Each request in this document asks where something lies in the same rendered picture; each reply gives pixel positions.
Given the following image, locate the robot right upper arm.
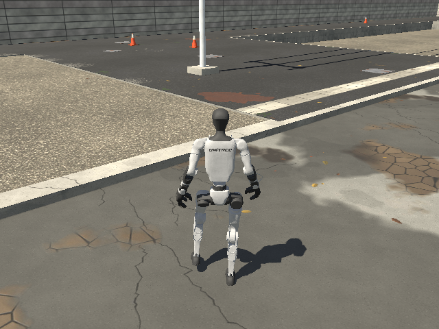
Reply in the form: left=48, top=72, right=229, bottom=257
left=235, top=138, right=254, bottom=175

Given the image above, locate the left robot shin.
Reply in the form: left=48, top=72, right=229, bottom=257
left=193, top=212, right=203, bottom=257

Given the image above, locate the right robot forearm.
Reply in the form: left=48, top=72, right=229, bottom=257
left=247, top=165, right=259, bottom=189

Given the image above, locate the left robot forearm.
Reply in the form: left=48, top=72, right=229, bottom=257
left=178, top=166, right=193, bottom=195

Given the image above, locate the robot right hand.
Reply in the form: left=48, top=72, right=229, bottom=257
left=245, top=186, right=261, bottom=200

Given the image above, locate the robot left hand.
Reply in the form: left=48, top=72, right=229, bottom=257
left=176, top=192, right=192, bottom=208

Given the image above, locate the robot head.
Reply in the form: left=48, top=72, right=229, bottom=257
left=209, top=108, right=232, bottom=141

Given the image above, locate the robot left upper arm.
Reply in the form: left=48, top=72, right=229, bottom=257
left=187, top=138, right=206, bottom=177

